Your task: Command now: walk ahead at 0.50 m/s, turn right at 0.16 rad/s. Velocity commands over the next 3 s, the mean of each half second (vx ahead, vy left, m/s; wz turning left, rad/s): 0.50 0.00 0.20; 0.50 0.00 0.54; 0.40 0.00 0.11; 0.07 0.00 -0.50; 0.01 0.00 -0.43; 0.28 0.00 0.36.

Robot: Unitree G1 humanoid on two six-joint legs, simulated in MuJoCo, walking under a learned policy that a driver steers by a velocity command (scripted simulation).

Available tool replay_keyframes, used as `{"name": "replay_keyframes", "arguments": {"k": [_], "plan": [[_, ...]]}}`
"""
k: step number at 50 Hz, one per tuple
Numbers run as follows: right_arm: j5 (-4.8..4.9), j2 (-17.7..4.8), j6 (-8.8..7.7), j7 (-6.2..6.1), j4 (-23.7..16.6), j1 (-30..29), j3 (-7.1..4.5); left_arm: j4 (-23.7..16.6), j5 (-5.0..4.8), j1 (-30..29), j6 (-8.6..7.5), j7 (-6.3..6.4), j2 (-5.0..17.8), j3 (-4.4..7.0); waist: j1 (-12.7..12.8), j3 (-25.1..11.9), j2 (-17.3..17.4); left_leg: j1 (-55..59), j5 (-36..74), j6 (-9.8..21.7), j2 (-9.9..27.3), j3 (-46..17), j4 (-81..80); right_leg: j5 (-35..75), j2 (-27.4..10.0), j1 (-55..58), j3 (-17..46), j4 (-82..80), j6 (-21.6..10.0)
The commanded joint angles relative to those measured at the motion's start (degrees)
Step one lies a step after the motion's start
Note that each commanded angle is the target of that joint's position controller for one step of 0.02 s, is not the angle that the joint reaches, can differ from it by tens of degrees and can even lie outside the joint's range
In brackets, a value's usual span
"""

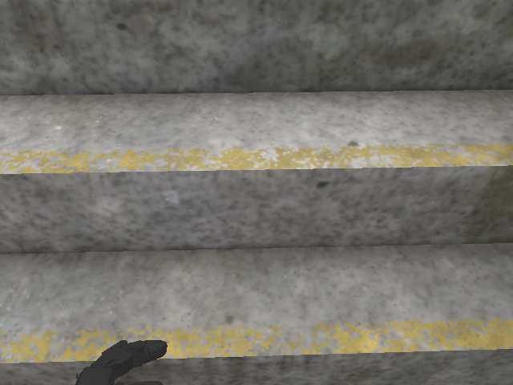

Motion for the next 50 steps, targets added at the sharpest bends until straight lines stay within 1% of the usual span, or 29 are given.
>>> {"name": "replay_keyframes", "arguments": {"k": [1, 6, 9, 11, 13, 14, 15, 16, 17, 19, 20, 21, 22, 27, 34, 37, 38, 39, 40, 41, 42, 43, 44, 45, 46, 47, 48, 49, 50], "plan": [[-0.14, -0.3, -4.04, 1.11, -0.7, 1.5, 1.02, -2.9, -1.15, 1.4, 1.46, 1.09, -4.8, -2.43, 2.1, 7.5, 6.5, 4.2, 3.8, 10.1, 17.0, -22.3, -33.2, -6.8, -2.2, -17.1, 0.3, 17.7, -0.5], [1.24, -0.3, -5.26, 0.41, -0.5, 5.8, 1.65, -8.6, -1.38, -11.3, 1.9, 1.62, -4.0, -2.84, 0.7, 10.2, 0.3, 8.9, 1.4, 8.7, 14.0, -14.2, -40.1, -10.7, -9.2, -23.1, -8.2, 8.8, 0.7], [0.97, -1.8, -4.03, -2.03, 0.3, 12.4, 0.32, -13.4, -0.97, -19.7, 2.67, -0.51, -6.3, -4.13, -4.8, 5.2, 6.1, 15.4, 8.8, 10.2, 12.0, -14.5, -46.8, -11.0, -14.5, -14.5, -15.7, -13.2, 1.6], [1.69, -3.2, -2.47, -2.65, -0.7, 11.8, -0.89, -13.0, -3.15, -16.0, 3.6, -0.69, -10.6, -6.5, -5.7, 0.2, 13.5, 12.1, 27.7, 12.3, 10.8, -8.9, -53.1, -30.9, -12.4, 11.7, -19.3, -40.2, -0.7], [2.42, -7.1, -4.62, -1.09, -2.1, 14.4, -1.09, -5.6, -4.91, 3.6, 3.77, 0.73, -4.5, -2.85, 0.9, -16.0, 15.6, 22.3, 101.4, 13.1, 14.6, -8.3, -31.3, -33.0, -2.4, 35.1, -22.2, -45.5, -0.6], [3.67, -12.4, -6.64, 1.24, -3.9, 9.9, -2.86, -4.4, -3.61, 13.5, 3.7, 1.09, 2.3, -0.25, 8.3, -23.9, 18.5, 23.2, 104.5, 10.5, 13.5, -9.2, -15.8, -30.0, -4.6, 43.8, -13.1, -54.2, -0.5], [5.87, -8.1, -7.19, 3.44, -8.5, 3.9, -2.79, -2.2, -0.35, 18.0, 3.1, 2.08, 9.0, 2.13, 9.1, -25.9, 4.3, 2.6, 87.3, 6.9, 6.4, -9.0, 5.2, -43.3, -19.8, 53.2, 15.7, -69.4, -4.5], [3.41, -5.8, -7.11, 5.46, -12.0, -1.6, -3.23, -0.9, 0.56, 22.8, 4.77, 2.64, 13.5, 4.41, 12.5, -26.1, -6.9, -10.5, 33.4, 6.3, -3.5, -13.1, 28.8, -58.7, -26.5, 55.5, 42.7, -96.9, -6.1], [-0.76, 0.0, -6.05, 4.89, -15.5, -4.8, -2.73, -0.6, -0.56, 13.8, 4.7, 2.33, 15.3, 5.38, 9.4, -23.0, -6.7, -21.4, 24.1, 3.4, -5.7, -23.3, 61.6, -62.0, -29.5, 49.6, 49.4, -103.0, -4.2], [-2.54, 6.1, -3.96, 3.05, -21.8, -9.1, -0.49, 7.0, -1.82, 2.6, 2.96, 1.34, 8.5, 3.74, -1.2, -6.1, -1.2, -32.1, 32.1, 5.0, -1.7, -18.3, 74.5, -55.4, -29.2, 34.3, 28.0, -91.8, -1.7], [-2.39, 9.0, -2.81, 1.97, -22.0, -8.2, 1.12, 12.0, -1.03, 4.1, 2.12, 1.16, 0.5, 1.28, -5.1, 2.9, 1.4, -34.6, 30.8, 5.8, -1.7, -18.5, 73.8, -47.2, -27.1, 26.0, 16.1, -89.6, 1.3], [-1.59, 9.7, -1.56, 1.48, -21.5, -5.0, 2.26, 16.2, -0.12, 5.3, 1.46, 0.75, -4.7, -0.32, -7.8, 5.2, 2.9, -34.6, 29.8, 6.4, -1.9, -18.6, 74.7, -41.1, -25.6, 22.7, 9.2, -88.4, 3.0], [-0.45, 10.2, -0.48, 1.55, -20.0, -3.2, 2.59, 18.4, -0.01, 6.5, 0.56, 0.77, -5.2, -0.42, -8.3, 6.0, 3.6, -36.1, 31.1, 6.6, -2.6, -18.8, 73.8, -34.3, -24.9, 23.2, 3.6, -89.7, 4.1], [0.91, 6.4, 2.17, -0.25, -22.2, -10.0, 1.82, 21.6, -1.1, 16.3, -4.59, -0.28, 5.0, 2.17, -5.6, 7.8, 2.0, -51.9, 16.2, 6.1, -2.9, -16.8, 88.6, -21.1, -30.2, 39.2, -5.4, -108.0, -0.5], [0.97, 5.0, 3.27, -0.43, -29.4, -26.5, 2.6, 21.6, -0.07, 23.6, -4.89, 1.04, 7.2, 2.06, -2.0, 8.6, 6.6, -58.5, 8.7, 6.0, -1.1, -8.9, 70.4, -15.8, -24.0, 51.6, -21.9, -115.1, 2.8], [0.15, 5.1, 5.87, 0.57, -33.1, -31.3, 3.7, 22.6, -0.6, 28.4, -3.73, 2.16, 9.7, 3.07, 0.9, 4.2, -3.3, -51.3, 2.9, 7.0, 3.6, 2.0, 54.7, -3.6, -23.7, 60.1, -26.1, -124.0, -0.6], [0.82, 8.3, 6.88, 0.78, -33.9, -32.4, 5.23, 24.0, -1.93, 31.2, -3.34, 2.65, 10.6, 3.26, 2.3, 3.2, -7.0, -48.0, -2.4, 8.6, 5.9, 4.4, 51.3, 3.4, -24.9, 63.8, -26.3, -127.3, -2.6], [2.19, 7.5, 6.94, 1.22, -30.9, -28.3, 4.98, 22.7, -3.55, 26.6, -2.96, 2.52, 7.8, 2.15, -0.4, 3.0, -2.1, -31.7, -5.0, 9.7, 3.5, 9.2, 36.7, 21.9, -20.9, 57.3, -32.6, -124.2, -2.7], [2.06, 6.4, 7.03, 1.03, -29.1, -23.2, 4.5, 20.9, -5.17, 27.6, -3.28, 3.04, 12.2, 2.43, -1.7, -2.4, -3.4, -19.5, -10.0, 9.5, -1.1, 12.6, 34.4, 63.8, -24.4, 58.2, -30.6, -115.8, -4.8], [1.65, 5.1, 6.57, 0.27, -27.2, -12.3, 3.88, 20.2, -5.43, 25.6, -4.05, 2.36, 16.5, 2.95, -7.3, -10.2, -8.2, -9.5, -7.7, 10.5, -2.8, 9.9, 34.4, 91.9, -28.8, 62.2, -29.6, -103.6, -5.2], [1.23, -0.1, 5.36, -0.1, -24.4, -2.5, 2.21, 18.3, -7.31, 24.2, -3.72, 0.53, 19.5, 3.8, -9.9, -18.5, -11.0, -0.2, -13.5, 10.8, -8.1, 5.8, 24.8, 98.5, -28.2, 66.1, -27.9, -89.8, -4.9], [0.94, -4.1, 5.11, 0.23, -24.0, 0.8, 0.29, 14.5, -6.32, 23.0, -4.22, -0.99, 20.8, 4.44, -11.0, -22.1, -13.9, 8.9, -14.8, 11.0, -9.5, -4.1, 14.3, 88.5, -27.1, 61.6, -24.9, -75.0, -3.9], [1.13, -9.4, 6.02, -1.18, -22.7, 0.7, -1.84, 8.6, -4.36, 17.3, -5.48, -3.01, 16.7, 4.22, -9.7, -20.1, -4.9, 16.2, -27.5, 15.6, 0.9, -34.8, -1.5, 55.6, -18.7, 37.9, -20.9, -57.7, 1.4], [0.43, -14.5, 7.14, -2.05, -25.8, -5.1, -4.72, 3.6, -2.45, 8.9, -5.38, -5.46, 14.5, 5.14, -10.1, -21.9, 3.5, 17.3, -46.2, 15.9, 8.2, -69.0, -27.5, 3.6, -7.2, 21.8, -11.4, -26.8, 5.1], [-1.1, -14.7, 6.75, -1.41, -27.3, -13.5, -4.95, -1.0, -0.07, 4.0, -5.07, -5.24, 5.8, 4.04, -7.1, -21.5, 3.0, 14.6, -40.0, 9.4, 11.7, -70.5, -35.2, 3.6, -7.2, 13.0, -0.1, -1.1, 6.1], [-1.36, -12.3, 5.46, -1.17, -23.9, -14.2, -4.27, -5.4, 0.4, 1.1, -4.2, -3.73, 1.0, 2.54, -4.1, -16.0, 4.5, 9.5, -33.7, 5.8, 11.2, -63.7, -31.5, 8.0, -7.5, 7.0, -0.3, 8.3, 5.4], [-1.18, -7.7, 3.74, -1.25, -18.6, -11.5, -3.09, -7.0, 0.76, 1.1, -3.37, -2.18, -2.0, 0.88, -1.7, -5.0, 1.2, 2.8, -26.8, 4.7, 9.5, -54.3, -25.6, 10.2, -8.1, 0.4, -2.3, 11.2, 4.1], [1.01, -0.8, 2.05, -0.86, -13.1, -4.0, -0.88, -4.9, 2.83, 1.6, -3.71, -0.77, -2.7, -0.79, -4.0, 3.6, -2.7, 3.2, -10.4, 1.5, -0.9, -44.3, -20.6, 6.7, -9.0, 1.1, -3.6, 2.3, 2.5], [0.74, -1.5, 2.26, -0.95, -11.0, -2.6, -0.84, -4.7, 2.68, 3.1, -3.38, -0.45, -1.5, -1.08, -3.7, 2.6, -0.7, 8.5, 5.9, 3.1, -2.5, -41.9, -18.2, 4.3, -6.6, 0.9, -5.1, -2.8, 3.2]]}}
Next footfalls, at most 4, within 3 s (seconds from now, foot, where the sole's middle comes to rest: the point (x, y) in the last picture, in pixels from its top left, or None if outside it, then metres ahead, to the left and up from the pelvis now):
0.26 right None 0.30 -0.16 -0.51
0.84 left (208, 301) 0.51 0.12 -0.30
1.52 right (226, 142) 0.71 0.10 -0.08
2.00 left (111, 133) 0.73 0.30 -0.08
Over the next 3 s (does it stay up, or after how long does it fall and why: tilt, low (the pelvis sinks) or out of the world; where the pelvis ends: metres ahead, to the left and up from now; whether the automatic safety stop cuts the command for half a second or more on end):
stays up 0.70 0.12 0.66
